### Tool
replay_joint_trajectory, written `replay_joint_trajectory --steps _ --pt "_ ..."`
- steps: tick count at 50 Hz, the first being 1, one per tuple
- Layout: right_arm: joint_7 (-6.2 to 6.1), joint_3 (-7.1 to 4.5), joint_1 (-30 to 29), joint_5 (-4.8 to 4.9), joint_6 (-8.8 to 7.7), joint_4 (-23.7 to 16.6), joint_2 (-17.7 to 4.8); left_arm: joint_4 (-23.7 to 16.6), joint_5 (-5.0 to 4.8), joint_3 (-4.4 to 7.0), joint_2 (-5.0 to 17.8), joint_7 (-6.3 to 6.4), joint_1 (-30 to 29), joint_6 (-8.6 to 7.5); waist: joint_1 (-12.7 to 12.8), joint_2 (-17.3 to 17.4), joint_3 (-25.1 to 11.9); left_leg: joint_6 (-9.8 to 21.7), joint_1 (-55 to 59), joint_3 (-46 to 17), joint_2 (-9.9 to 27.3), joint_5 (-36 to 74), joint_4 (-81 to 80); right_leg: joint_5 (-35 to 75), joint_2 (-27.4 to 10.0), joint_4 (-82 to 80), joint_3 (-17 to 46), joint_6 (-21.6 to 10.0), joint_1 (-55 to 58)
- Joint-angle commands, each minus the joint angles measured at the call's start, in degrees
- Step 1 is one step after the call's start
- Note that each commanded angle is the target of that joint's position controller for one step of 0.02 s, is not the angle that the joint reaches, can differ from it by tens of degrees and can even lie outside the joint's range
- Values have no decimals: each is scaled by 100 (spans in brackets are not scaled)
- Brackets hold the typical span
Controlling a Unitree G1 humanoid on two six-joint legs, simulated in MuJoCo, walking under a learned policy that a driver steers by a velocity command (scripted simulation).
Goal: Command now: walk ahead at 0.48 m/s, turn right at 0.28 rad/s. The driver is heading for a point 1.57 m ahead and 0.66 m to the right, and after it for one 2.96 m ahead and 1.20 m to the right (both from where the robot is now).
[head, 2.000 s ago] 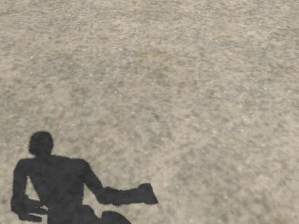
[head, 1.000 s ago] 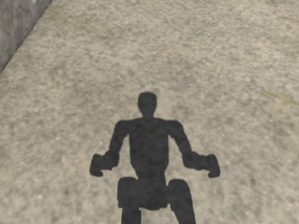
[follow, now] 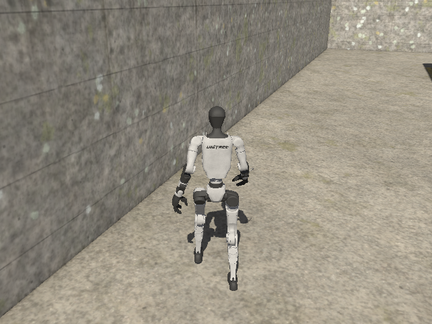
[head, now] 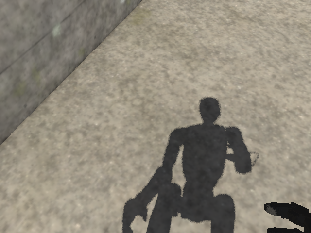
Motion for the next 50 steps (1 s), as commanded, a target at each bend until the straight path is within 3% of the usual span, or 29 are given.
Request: replay_joint_trajectory --steps 1,2,3,4,5,6,7,8,10,13,15,18,22,24,26,27,28,29,30,31,32,33,34,35,36,39,44,47,50 --pt "-14 -270 58 20 -150 -393 -749 -324 -23 326 1215 60 -264 -8 -664 -830 6 224 1106 93 -202 -237 -301 3174 -1400 259 931 -780 -515" --pt "-72 -388 756 9 -142 -198 -942 -332 11 296 1140 58 -287 9 -1040 -767 -461 381 2154 213 -286 -267 -426 3788 -1127 1098 727 -633 -701" --pt "-144 -490 1721 -62 -121 -34 -1206 -449 106 195 883 53 -340 6 -1495 -613 -1268 652 3793 -275 315 -346 -145 3059 -831 2498 568 -424 -1557" --pt "-178 -615 2306 -204 -64 68 -1770 -622 95 -5 172 52 374 -58 -1291 908 -2338 1409 5939 -2685 1914 -1541 -349 499 15 4774 111 -12 -3622" --pt "-146 -496 2331 -178 -44 77 -1367 -556 -43 27 404 43 427 -123 -1311 1468 -2610 1569 5700 -4114 2207 -2479 -1298 -1246 76 5684 691 2 -4192" --pt "-162 -379 1948 -116 -30 118 -996 -658 -183 184 881 32 -119 -112 -1277 984 -1549 1322 4937 -3274 2005 -2834 -1449 -886 -236 6056 659 -21 -4643" --pt "-175 -324 1595 -84 -20 128 -828 -753 -148 190 902 38 -506 -97 -1158 623 -944 1204 4149 -2477 1818 -2338 -1528 -435 -482 5965 447 -38 -4637" --pt "-164 -281 1295 -115 -29 177 -658 -782 -52 199 838 38 -693 -74 -986 394 -571 1147 3443 -1903 1574 -1758 -1700 -88 -652 5710 412 -35 -4434" --pt "-161 -265 923 -178 -113 248 -496 -718 -48 215 640 11 -524 68 -665 598 -319 1099 2626 -1079 1293 -1113 -2067 300 -873 5426 440 -6 -3860" --pt "-180 -335 805 -155 -233 415 -605 -829 -15 194 456 22 -713 221 -547 338 -21 1216 2286 -393 1338 -461 -2409 663 -929 5130 440 102 -4007" --pt "-207 -375 881 -165 -243 527 -712 -946 23 184 443 7 -978 219 -591 182 93 1242 2419 -20 1337 -162 -2479 1191 -930 4609 483 151 -4251" --pt "-253 -409 939 -146 -192 618 -874 -1086 17 130 365 -121 -1467 144 -750 77 197 1119 2578 616 1191 121 -2487 2070 -849 3496 222 106 -4106" --pt "-279 -486 1318 -43 -69 800 -1127 -1416 13 81 336 -275 -2235 129 -1042 -50 418 1010 3177 974 1374 175 -2412 2143 -769 2565 -127 -66 -4149" --pt "-274 -523 1426 27 22 872 -1223 -1574 19 103 413 -330 -2429 140 -1059 -31 451 921 3608 1095 1476 530 -2168 1769 -680 2319 -282 -213 -4201" --pt "-288 -571 1406 82 109 881 -1391 -1663 41 187 575 -349 -2296 169 -872 133 202 800 3876 1277 1480 2213 -1495 1173 -357 2220 -598 -427 -3721" --pt "-299 -590 1367 114 156 866 -1468 -1612 46 281 733 -338 -1900 195 -612 222 -113 726 3900 1385 1421 3185 -781 904 -104 2209 -779 -566 -3122" --pt "-311 -567 1279 143 201 839 -1432 -1407 27 440 975 -296 -1048 217 -106 159 -568 570 3577 1573 1230 3604 381 1080 213 1912 -914 -756 -1953" --pt "-341 -471 1372 40 181 773 -1217 -1136 0 653 1409 -194 -6 278 337 -212 -1125 304 2343 1594 1002 2471 2031 1260 55 1834 -302 -1021 -151" --pt "-286 -194 1877 -224 66 419 -356 -1158 -75 753 2123 -139 -161 251 -372 -1913 -1476 -110 -331 1293 -136 -2837 4182 223 -1454 1285 2955 -2034 1637" --pt "-223 -200 1446 -63 -147 381 -699 -1430 -15 599 1712 -189 -56 123 -30 -1247 -2411 -61 -930 -213 -380 -3451 4924 -621 -1978 335 4709 -2387 2024" --pt "-180 -294 832 166 -252 201 -1064 -1349 49 484 1341 -224 -214 25 88 -843 -1628 67 -1417 -320 -113 -2888 4884 -256 -1871 139 3975 -2043 1592" --pt "-202 -248 721 133 -320 163 -969 -1337 46 445 1225 -220 -480 -27 -135 -526 -1090 158 -1322 -287 131 -2387 4414 299 -1635 188 3270 -1860 827" --pt "-247 -256 733 -23 -337 226 -954 -1385 56 391 1050 -203 -879 -35 -386 -275 -769 137 -976 -297 325 -2064 3894 982 -1420 207 2713 -1707 71" --pt "-255 -292 838 -93 -292 269 -1004 -1485 125 332 903 -173 -1131 -44 -592 -377 -670 115 -539 -348 447 -1840 3597 1550 -1253 114 2347 -1655 -467" --pt "-243 -304 907 -114 -224 286 -1005 -1540 157 318 880 -152 -1244 -47 -693 -441 -625 60 -294 -340 457 -1731 3411 1835 -1173 -1 2216 -1667 -777" --pt "-248 -241 793 -192 -75 279 -766 -1443 98 347 1004 -55 -1145 -74 -735 -334 -424 -211 -131 -161 362 -1349 2622 2467 -986 -151 1679 -1689 -1391" --pt "-182 -110 -265 -136 -86 41 -520 -1243 45 390 1134 70 -794 0 -345 -574 -115 -373 311 -91 -28 408 515 1640 -572 -103 1278 -1268 -1815" --pt "-122 -143 -576 -59 -148 -76 -651 -1095 0 406 1138 72 -546 36 -234 -647 -77 -296 528 -214 -149 541 7 1282 -716 147 1637 -1180 -1619" --pt "-83 -240 -444 -40 -219 -73 -859 -1041 2 406 1070 96 -538 87 -366 -834 -113 -103 756 -328 -176 -49 -274 1232 -880 644 2127 -1067 -1187"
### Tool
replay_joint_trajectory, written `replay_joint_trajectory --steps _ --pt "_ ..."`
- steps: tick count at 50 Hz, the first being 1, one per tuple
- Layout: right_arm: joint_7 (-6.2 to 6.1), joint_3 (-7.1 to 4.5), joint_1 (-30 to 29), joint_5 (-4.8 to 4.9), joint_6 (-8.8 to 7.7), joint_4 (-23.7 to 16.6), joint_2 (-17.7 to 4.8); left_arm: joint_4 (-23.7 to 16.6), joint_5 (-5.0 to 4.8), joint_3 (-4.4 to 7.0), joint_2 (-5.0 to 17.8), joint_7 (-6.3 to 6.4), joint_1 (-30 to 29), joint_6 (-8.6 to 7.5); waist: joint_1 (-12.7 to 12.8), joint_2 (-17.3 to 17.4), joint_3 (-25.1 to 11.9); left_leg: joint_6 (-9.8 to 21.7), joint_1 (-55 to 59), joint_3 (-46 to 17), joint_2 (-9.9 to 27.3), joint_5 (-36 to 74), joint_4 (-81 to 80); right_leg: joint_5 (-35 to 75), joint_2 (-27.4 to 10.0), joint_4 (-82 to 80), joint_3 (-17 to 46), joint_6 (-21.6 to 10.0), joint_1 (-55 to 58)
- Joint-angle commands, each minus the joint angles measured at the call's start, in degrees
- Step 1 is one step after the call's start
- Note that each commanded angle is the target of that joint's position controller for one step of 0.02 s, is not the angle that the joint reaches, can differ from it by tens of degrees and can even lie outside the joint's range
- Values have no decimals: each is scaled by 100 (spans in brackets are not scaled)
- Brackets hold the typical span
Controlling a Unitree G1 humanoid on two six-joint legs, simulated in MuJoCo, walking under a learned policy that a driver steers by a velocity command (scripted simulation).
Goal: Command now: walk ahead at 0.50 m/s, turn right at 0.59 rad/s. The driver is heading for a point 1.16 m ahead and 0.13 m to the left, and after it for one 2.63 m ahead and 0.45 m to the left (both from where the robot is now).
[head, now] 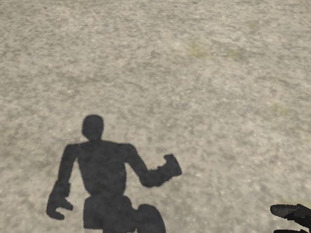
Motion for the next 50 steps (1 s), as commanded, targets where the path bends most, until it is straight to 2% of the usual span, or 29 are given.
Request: replay_joint_trajectory --steps 1,2,3,4,5,6,7,8,9,11,14,17,21,24,25,26,27,28,29,30,31,32,33,34,36,38,44,47,50 --pt "10 -277 -83 44 -163 -386 -768 -270 -1 259 875 43 -62 -4 -328 -1002 -143 214 876 93 -107 -478 -199 1258 -1417 -109 1393 -682 -291" --pt "-10 -340 403 25 -188 -241 -834 -275 20 212 737 38 -123 12 -577 -1015 -326 355 1463 243 -122 -449 -412 1526 -1266 262 1274 -559 -301" --pt "-38 -416 1046 -70 -224 -136 -1015 -294 65 97 424 17 -68 0 -850 -823 -898 635 2578 -74 319 -522 -347 1584 -970 1280 949 -365 -552" --pt "-70 -512 1778 -196 -217 -55 -1448 -381 45 -21 69 17 460 -31 -846 308 -1774 1337 4546 -1899 1512 -1196 -444 331 -301 3139 268 46 -2032" --pt "12 -557 2172 -73 -143 212 -1454 -390 -80 -52 186 33 857 -76 -775 1676 -1984 1909 5139 -4086 2195 -2836 -1206 -1469 -100 4499 -24 252 -3393" --pt "25 -425 1911 41 -122 134 -964 -305 -122 58 689 34 497 -79 -892 883 -1202 1750 4610 -3828 2040 -3645 -1433 -1127 -392 4987 176 284 -3897" --pt "4 -356 1642 21 -70 92 -741 -385 -65 86 810 29 -76 -73 -925 420 -645 1546 3970 -2937 1807 -3259 -1425 -690 -593 5039 -25 282 -3933" --pt "-7 -307 1420 -36 -39 91 -641 -479 17 76 748 25 -438 -94 -850 167 -285 1487 3338 -2312 1563 -2574 -1521 -377 -736 4794 -151 272 -3832" --pt "-23 -258 1298 -74 -36 121 -518 -519 66 85 672 3 -592 -110 -739 169 -123 1462 2946 -1875 1371 -1984 -1627 -122 -912 4452 -167 254 -3670" --pt "-44 -224 1275 -74 -58 190 -449 -492 47 37 452 -53 -495 -117 -577 364 -152 1471 2599 -1361 1152 -1262 -1823 71 -1068 3997 -334 267 -3286" --pt "-73 -282 1427 21 -79 339 -709 -615 109 -71 219 -82 -830 -135 -615 264 -85 1643 2512 -875 1173 -490 -2074 431 -1178 3114 -592 382 -3352" --pt "-96 -309 1559 64 -26 450 -885 -715 110 -157 91 -141 -1345 -207 -788 178 -35 1535 2478 -336 1024 -123 -2157 1358 -1148 1967 -773 422 -3089" --pt "-95 -303 1994 126 63 671 -994 -860 32 -163 130 -229 -1986 -256 -1012 192 63 1392 2625 -86 1067 -5 -2065 2002 -943 1040 -953 408 -2644" --pt "-115 -321 2142 155 160 805 -1080 -968 16 -117 259 -294 -2177 -275 -927 244 125 1262 3081 -138 1309 309 -1816 1637 -862 666 -952 202 -2526" --pt "-129 -334 2121 155 195 826 -1131 -939 25 -80 339 -301 -2035 -281 -792 266 45 1200 3178 -101 1331 743 -1602 1495 -792 549 -1011 114 -2241" --pt "-145 -335 2032 167 223 822 -1164 -824 54 -4 463 -287 -1621 -281 -500 238 -194 1091 3151 84 1214 1570 -1080 1499 -657 340 -1144 -13 -1567" --pt "-157 -290 2054 144 235 814 -1060 -582 85 131 699 -245 -857 -263 -136 131 -693 949 2879 324 949 2090 -134 1533 -580 273 -1211 -177 -420" --pt "-171 -159 2002 1 212 648 -780 -401 144 255 1094 -177 175 -228 288 -388 -1509 723 1811 559 666 878 1526 1664 -1525 489 -193 -540 1237" --pt "-142 49 2641 -21 98 506 -114 -305 154 338 1587 -180 437 -191 -51 -1962 -2191 365 -341 649 -317 -2859 3512 568 -2824 -85 2447 -1448 2870" --pt "-112 -83 2327 88 1 584 -701 -307 92 202 1013 -192 479 -186 173 -1438 -2088 404 -1018 -25 -116 -3418 4205 -216 -2780 -545 3010 -1425 2710" --pt "-81 -168 1833 209 -57 414 -953 -323 85 117 833 -195 89 -209 104 -1183 -1240 474 -1365 52 154 -2941 4284 -6 -2583 -655 2213 -1210 2044" --pt "-96 -152 1563 182 -71 375 -885 -346 110 75 713 -201 -250 -220 -46 -808 -834 465 -1220 181 383 -2443 4065 570 -2324 -757 1586 -1101 1343" --pt "-104 -165 1454 83 -55 363 -828 -348 143 37 582 -223 -512 -231 -205 -669 -521 411 -1036 209 517 -2129 3739 1126 -2129 -919 1168 -1054 743" --pt "-97 -173 1544 52 -4 387 -761 -355 191 7 484 -231 -669 -259 -398 -742 -443 374 -689 163 638 -1906 3554 1493 -1986 -1086 880 -1017 316" --pt "-94 -132 1681 45 108 448 -533 -283 153 23 480 -238 -758 -329 -574 -747 -395 270 -363 217 665 -1730 3270 1873 -1896 -1367 529 -1084 -133" --pt "-115 -107 1423 -2 183 360 -446 -156 128 62 599 -216 -704 -384 -596 -650 -205 161 -504 248 684 -1359 2803 2096 -1868 -1566 213 -1128 -342" --pt "5 -20 397 75 158 133 -290 202 162 115 814 -120 -376 -396 -211 -507 116 238 -353 365 468 467 944 2034 -1734 -1820 -876 -770 -232" --pt "75 -19 -38 107 152 -85 -319 437 121 142 870 -103 -102 -348 -49 -449 248 380 -534 337 366 479 533 2049 -1939 -1725 -1088 -688 350" --pt "179 -34 -263 91 149 -286 -355 580 85 169 900 -66 -26 -231 -47 -469 282 586 -737 464 264 -143 312 2656 -2132 -1339 -1244 -545 1046"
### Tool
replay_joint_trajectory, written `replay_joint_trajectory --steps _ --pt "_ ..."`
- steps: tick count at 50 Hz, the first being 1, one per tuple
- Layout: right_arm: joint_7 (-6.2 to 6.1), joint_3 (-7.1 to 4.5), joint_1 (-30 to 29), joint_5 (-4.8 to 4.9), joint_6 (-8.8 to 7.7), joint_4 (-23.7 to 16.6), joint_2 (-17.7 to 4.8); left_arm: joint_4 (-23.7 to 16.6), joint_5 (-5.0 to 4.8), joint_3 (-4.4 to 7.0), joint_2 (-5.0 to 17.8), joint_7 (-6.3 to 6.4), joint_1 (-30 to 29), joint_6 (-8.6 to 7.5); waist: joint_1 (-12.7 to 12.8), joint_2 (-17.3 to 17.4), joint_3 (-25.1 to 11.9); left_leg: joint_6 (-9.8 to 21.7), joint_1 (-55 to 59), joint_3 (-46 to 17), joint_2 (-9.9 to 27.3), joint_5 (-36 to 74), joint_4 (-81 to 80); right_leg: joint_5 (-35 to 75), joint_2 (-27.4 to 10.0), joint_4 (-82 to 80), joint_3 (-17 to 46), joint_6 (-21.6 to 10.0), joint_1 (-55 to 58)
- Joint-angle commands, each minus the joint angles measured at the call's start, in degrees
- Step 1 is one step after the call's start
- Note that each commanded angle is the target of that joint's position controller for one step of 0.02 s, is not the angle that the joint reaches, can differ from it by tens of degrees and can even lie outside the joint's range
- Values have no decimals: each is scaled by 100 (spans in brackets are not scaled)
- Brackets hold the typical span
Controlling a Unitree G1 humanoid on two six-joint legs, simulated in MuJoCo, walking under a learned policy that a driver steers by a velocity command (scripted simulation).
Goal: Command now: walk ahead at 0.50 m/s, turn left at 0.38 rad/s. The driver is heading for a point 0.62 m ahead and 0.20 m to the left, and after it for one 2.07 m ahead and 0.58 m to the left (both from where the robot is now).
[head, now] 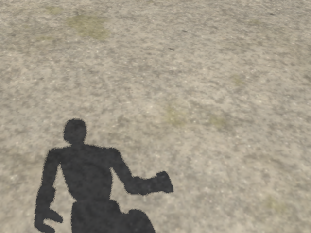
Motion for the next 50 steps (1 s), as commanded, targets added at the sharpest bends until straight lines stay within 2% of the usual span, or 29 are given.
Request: replay_joint_trajectory --steps 1,3,4,5,6,7,8,9,10,11,14,19,23,26,27,28,29,30,31,32,33,34,35,37,39,41,44,47,50 --pt "102 -121 -638 -11 -94 -642 -474 -152 -42 258 985 73 23 57 -66 -540 299 238 -194 168 -103 -593 -154 3104 -1859 197 329 -678 238" --pt "110 -266 -20 -33 -66 -591 -722 -198 -35 292 1129 146 -114 158 -459 -735 -221 454 826 575 -514 -1085 -151 5216 -1753 1312 68 -482 304" --pt "67 -437 832 -15 -49 -380 -990 -248 -22 265 1082 202 -146 216 -891 -625 -707 634 2034 638 -746 -883 -369 5533 -1528 2464 -182 -292 -95" --pt "-29 -618 1795 2 3 -225 -1482 -411 93 172 920 259 -40 187 -1233 1 -1361 1030 3850 -714 87 -642 -339 3930 -1280 4257 -260 -54 -1504" --pt "-33 -671 1795 65 -5 -246 -1864 -596 208 -85 135 122 575 18 -654 1332 -1940 2097 5745 -3859 1377 -1849 -921 -1268 -31 6098 246 311 -4051" --pt "-46 -528 1941 64 -22 -317 -1317 -577 25 6 651 28 13 -186 -1082 689 -2159 2010 5956 -4398 1437 -2435 -1516 -1566 -172 6610 1256 205 -4697" --pt "-70 -476 1727 6 -47 -329 -1134 -786 -168 64 869 -25 -532 -308 -1125 451 -1366 1779 5374 -3584 1270 -2046 -1640 -1049 -417 6523 1241 100 -5053" --pt "-88 -466 1407 -10 -62 -397 -1088 -849 -125 33 794 1 -756 -376 -944 -92 -910 1647 4588 -3006 1054 -1476 -1675 -606 -643 6130 1179 68 -4921" --pt "-105 -433 1093 -35 -58 -481 -963 -853 11 66 805 40 -838 -385 -740 -273 -581 1589 3849 -2585 887 -824 -1770 -362 -789 5661 1156 125 -4627" --pt "-127 -390 915 -107 -61 -573 -859 -864 67 95 813 49 -754 -335 -536 -130 -507 1579 3355 -2347 749 -331 -1890 -207 -891 5445 1204 172 -4225" --pt "-195 -411 843 -65 -63 -617 -879 -894 115 71 607 60 -641 -161 -346 -18 -321 1644 2563 -1884 559 223 -2139 -26 -890 4761 1052 433 -3919" --pt "-347 -491 1206 4 4 -483 -1087 -1165 104 -54 299 31 -1700 -161 -711 91 -75 1202 1925 -1285 37 -230 -2100 1901 -523 2645 910 618 -3390" --pt "-377 -499 1593 59 79 -337 -1066 -1312 -13 1 476 -53 -2161 -233 -861 201 -88 1045 2310 -1799 214 -825 -1740 2125 -327 1868 1090 540 -3057" --pt "-395 -515 1548 33 127 -347 -1037 -1271 -35 109 690 -80 -1914 -298 -641 408 -132 903 2742 -2286 391 -803 -1200 1440 -333 1619 1163 296 -2709" --pt "-387 -486 1475 23 141 -378 -937 -1161 -25 168 760 -58 -1515 -321 -413 427 -265 794 2687 -2265 255 -672 -877 1406 -335 1396 1065 152 -2146" --pt "-362 -394 1463 -12 126 -434 -686 -1072 52 251 941 -18 -923 -348 -118 273 -765 616 2421 -2010 -40 -644 9 1299 -700 1406 1299 -102 -1075" --pt "-356 -264 1641 -136 112 -533 -319 -998 89 327 1258 32 -78 -327 113 -574 -1598 376 1641 -1392 -517 -2053 1668 984 -1742 1469 2372 -419 401" --pt "-348 -214 2363 99 52 -730 -232 -767 105 417 1598 -27 201 -236 -285 -2520 -1943 106 -357 -847 -981 -3873 3276 -636 -2795 806 5139 -1290 1620" --pt "-376 -333 2180 145 65 -526 -861 -920 6 290 975 -47 -68 -219 -126 -1540 -1343 8 -876 -1011 -505 -3474 3887 -1675 -2664 555 5071 -1125 1178" --pt "-368 -412 1561 92 100 -601 -1093 -951 1 209 684 -19 -295 -187 6 -1024 -693 -29 -957 -841 -342 -2921 3963 -1294 -2402 527 4034 -875 527" --pt "-373 -413 1321 37 129 -637 -1003 -967 60 163 607 -19 -546 -164 -97 -657 -389 -76 -734 -711 -156 -2528 3849 -444 -2146 439 3325 -772 -87" --pt "-352 -428 1155 -8 133 -704 -924 -909 78 130 490 -12 -692 -148 -178 -657 -135 -99 -646 -699 -12 -2279 3592 159 -1947 327 2826 -766 -488" --pt "-314 -427 1187 27 155 -727 -808 -869 108 109 449 5 -747 -159 -286 -833 -73 -101 -394 -653 124 -2126 3446 509 -1804 192 2397 -712 -780" --pt "-279 -391 1176 65 211 -771 -579 -770 66 127 440 4 -738 -205 -326 -919 -30 -140 -322 -494 198 -1990 3248 939 -1715 -33 1868 -792 -964" --pt "-286 -371 940 10 254 -916 -484 -682 69 179 593 17 -815 -216 -381 -775 139 -260 -440 -419 191 -1831 2806 2403 -1777 -52 1388 -914 -1065" --pt "-266 -341 851 -37 254 -977 -414 -623 63 230 742 52 -931 -156 -424 -734 53 -344 -306 -247 171 -1397 2154 3607 -1720 88 810 -905 -1013" --pt "-148 -299 478 -40 226 -1052 -319 -536 15 252 860 128 -983 -25 -281 -738 -55 -294 295 105 35 -358 1019 3901 -1533 213 121 -742 -1060" --pt "-13 -348 176 -35 251 -1215 -414 -404 -95 289 995 154 -839 66 -213 -752 -123 -122 565 230 -85 -303 359 3899 -1658 520 -39 -633 -699" --pt "37 -517 531 -81 303 -1246 -741 -427 -252 370 1166 182 -990 136 -534 -826 -361 217 1198 442 -391 -934 -70 4768 -1746 1511 -124 -465 -466"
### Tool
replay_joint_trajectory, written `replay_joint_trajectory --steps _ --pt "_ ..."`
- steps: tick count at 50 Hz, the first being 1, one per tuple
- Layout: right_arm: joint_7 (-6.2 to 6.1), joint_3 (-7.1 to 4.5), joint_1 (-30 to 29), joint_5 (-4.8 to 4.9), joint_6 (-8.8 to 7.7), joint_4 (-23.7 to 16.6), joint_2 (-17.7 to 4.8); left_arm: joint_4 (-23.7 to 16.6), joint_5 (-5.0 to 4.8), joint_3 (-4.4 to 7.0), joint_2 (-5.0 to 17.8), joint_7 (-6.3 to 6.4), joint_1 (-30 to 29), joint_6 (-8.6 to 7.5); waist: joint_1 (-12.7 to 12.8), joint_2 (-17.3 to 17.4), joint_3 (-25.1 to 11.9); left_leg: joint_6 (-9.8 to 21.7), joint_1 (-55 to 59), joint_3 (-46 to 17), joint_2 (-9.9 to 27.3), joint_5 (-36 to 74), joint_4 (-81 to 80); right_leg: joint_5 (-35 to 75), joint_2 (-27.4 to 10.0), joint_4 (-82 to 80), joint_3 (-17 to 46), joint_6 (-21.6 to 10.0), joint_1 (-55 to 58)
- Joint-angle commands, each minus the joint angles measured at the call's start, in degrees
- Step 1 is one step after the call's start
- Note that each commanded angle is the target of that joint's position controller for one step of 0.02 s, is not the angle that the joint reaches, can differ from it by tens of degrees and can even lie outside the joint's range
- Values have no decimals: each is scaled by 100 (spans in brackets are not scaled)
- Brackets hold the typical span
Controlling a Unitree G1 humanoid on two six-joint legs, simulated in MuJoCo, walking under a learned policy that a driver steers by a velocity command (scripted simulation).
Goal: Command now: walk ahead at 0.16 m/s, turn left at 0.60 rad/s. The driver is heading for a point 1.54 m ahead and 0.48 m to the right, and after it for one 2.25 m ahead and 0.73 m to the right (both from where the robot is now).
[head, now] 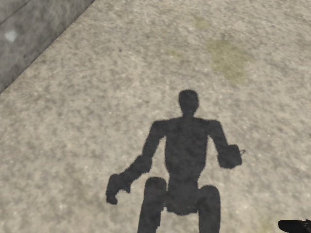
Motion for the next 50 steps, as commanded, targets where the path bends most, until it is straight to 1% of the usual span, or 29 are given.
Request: replay_joint_trajectory --steps 1,2,3,4,5,7,9,11,13,15,18,21,22,23,24,26,27,30,33,35,37,38,39,40,41,42,44,46,50 --pt "12 -375 985 -32 -26 -206 -831 -434 -142 266 1037 55 -513 -3 -832 -568 -941 407 1654 320 -467 117 -705 4998 -1189 1463 243 -522 -112" --pt "-106 -508 1505 -31 -16 -109 -1172 -439 -20 197 850 30 -257 -15 -1043 -17 -1263 681 2810 -155 -279 1607 -1025 3809 -812 2763 143 -199 -892" --pt "-251 -543 1421 -56 12 -232 -1717 -618 415 -19 176 -36 186 -25 -501 1609 -1719 1481 4388 -2183 1229 4674 -400 -1573 -4 4768 180 204 -2829" --pt "-192 -452 1282 -158 -65 -498 -1598 -619 304 -52 522 -113 416 -47 -618 1311 -2978 2488 4901 -4045 2042 3323 -980 -2217 395 5987 1493 291 -3467" --pt "-138 -380 1005 -102 -94 -564 -1245 -639 116 56 922 -136 -110 -21 -821 488 -2561 2199 4477 -3432 1685 2498 -1240 -1599 108 5998 1780 232 -3715" --pt "-186 -197 487 12 -91 -485 -736 -583 120 14 779 -46 -386 89 -561 -146 -1583 1580 3234 -2318 1240 1828 -1340 -881 -353 5260 1629 241 -3670" --pt "-221 -106 238 -115 -75 -406 -603 -494 125 14 738 -9 -237 227 -306 90 -1341 1442 2108 -1790 984 1938 -1548 -615 -424 4678 1511 308 -2775" --pt "-242 -49 97 -215 -128 -261 -468 -359 132 -72 443 17 13 289 -185 278 -1379 1393 1675 -1263 812 2133 -1629 -456 -437 3838 1410 396 -2141" --pt "-268 -28 67 -252 -154 -83 -415 -298 151 -155 254 33 -58 321 -270 381 -1371 1301 1535 -958 726 1639 -1719 -90 -472 2970 1382 423 -1694" --pt "-287 -46 85 -285 -131 69 -516 -301 119 -134 384 34 -216 368 -395 474 -1265 1281 1450 -981 817 499 -1890 258 -451 2555 1341 391 -1460" --pt "-336 -100 -20 -229 -44 180 -728 -433 99 -49 627 41 -477 419 -452 495 -810 1206 1401 -1170 954 -1024 -1995 156 -335 2248 1197 243 -1613" --pt "-412 -117 -11 -95 30 289 -707 -431 157 -34 553 5 -346 405 -337 391 -660 948 1600 -1092 934 -1186 -1687 504 -212 1469 1027 -19 -1482" --pt "-436 -119 133 -57 40 367 -647 -463 196 -23 608 -16 -318 400 -322 231 -592 723 1637 -945 820 -1049 -1429 1011 -300 1030 1217 -175 -1427" --pt "-464 -118 327 -109 25 359 -540 -530 230 50 948 -5 -339 393 -510 -482 -590 392 1516 -507 401 -1046 -745 2067 -760 714 1890 -438 -1373" --pt "-482 -98 241 -174 9 258 -340 -510 143 153 1206 10 -381 400 -616 -1418 -536 -24 1270 321 -377 -1262 -77 1852 -1220 246 2791 -946 -1528" --pt "-503 -129 -471 -153 16 78 -350 -568 235 144 1043 36 -243 324 -164 -1746 -399 -151 496 -13 -712 -2250 1054 1996 -1695 -253 3803 -1466 -1199" --pt "-497 -177 -459 -102 44 106 -390 -572 267 154 1037 46 -134 247 -103 -1579 -505 -188 175 -261 -719 -2894 1886 2554 -1774 -227 3882 -1605 -916" --pt "-483 -186 -197 -59 46 201 -343 -660 55 209 1000 108 -472 211 -353 -912 -806 -323 -24 -517 -452 -2543 1782 3450 -1395 236 3320 -1239 -388" --pt "-414 -102 -261 12 -43 206 -144 -694 15 266 1005 167 -498 438 -270 -1080 -1067 -463 688 -349 -588 -1983 690 3611 -1092 406 3194 -1087 -404" --pt "-340 -128 -58 64 -66 267 -248 -770 6 299 1035 156 -568 521 -298 -1234 -1131 -453 1200 -304 -659 -1685 -26 3370 -1026 402 3364 -1082 -556" --pt "-296 -192 387 44 -81 426 -356 -871 -74 283 982 146 -794 558 -565 -1188 -1087 -341 2010 -172 -668 -688 -1369 2520 -785 530 3428 -860 -929" --pt "-321 -267 532 2 -70 477 -574 -877 -47 236 813 154 -666 552 -527 -928 -1124 -181 2699 -420 -257 -295 -1650 1571 -552 796 3295 -601 -1469" --pt "-396 -356 588 -116 -23 399 -1019 -860 93 133 409 117 -359 537 -340 466 -1208 320 3354 -1681 1080 563 -1764 -311 100 2148 2565 -218 -2398" --pt "-353 -389 437 -339 -16 345 -1249 -1017 62 208 602 123 -333 454 -289 1510 -984 1251 2872 -2948 2062 1194 -1912 -1782 527 3177 2044 53 -3275" --pt "-349 -294 244 -342 -76 225 -946 -885 83 340 1053 125 -276 422 -300 856 -831 1521 2698 -2761 2062 1096 -1966 -1612 197 4184 2217 178 -3286" --pt "-362 -219 -51 -284 -118 207 -683 -760 33 415 1162 123 -223 453 -177 516 -643 1297 2548 -2130 1698 922 -1889 -1226 155 4558 2165 239 -3345" --pt "-418 -169 -276 -122 -142 194 -550 -635 52 394 946 162 -151 569 -185 449 -477 1032 2612 -1376 1264 836 -1825 -587 54 4835 2044 435 -3527" --pt "-492 -153 -59 -140 -110 281 -557 -796 15 325 736 117 -385 577 -328 544 -483 1094 2680 -899 1108 1227 -1846 -272 33 4709 1762 579 -3517" --pt "-573 -226 324 -146 -15 410 -754 -1143 17 191 506 14 -834 556 -626 586 -701 1267 3323 -657 1353 1342 -1858 -174 -212 3682 1501 699 -3472"
Velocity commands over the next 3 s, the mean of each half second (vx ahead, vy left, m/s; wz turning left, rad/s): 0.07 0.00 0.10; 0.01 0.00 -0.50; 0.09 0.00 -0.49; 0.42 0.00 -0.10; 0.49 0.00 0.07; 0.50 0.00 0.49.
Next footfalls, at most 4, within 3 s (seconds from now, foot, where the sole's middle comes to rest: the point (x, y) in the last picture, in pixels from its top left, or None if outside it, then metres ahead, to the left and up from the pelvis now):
0.04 left None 0.18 0.10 -0.77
0.44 right None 0.14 -0.13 -0.77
0.76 left None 0.17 0.11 -0.77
1.22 right None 0.09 -0.14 -0.77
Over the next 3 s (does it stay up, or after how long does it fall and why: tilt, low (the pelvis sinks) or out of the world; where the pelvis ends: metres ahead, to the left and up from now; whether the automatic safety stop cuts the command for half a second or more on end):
stays up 0.83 -0.38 0.01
